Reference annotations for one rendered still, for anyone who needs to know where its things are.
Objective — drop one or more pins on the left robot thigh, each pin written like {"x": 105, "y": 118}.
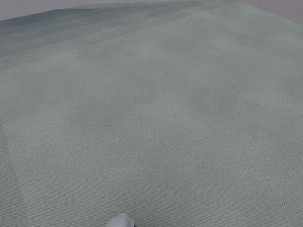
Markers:
{"x": 120, "y": 221}

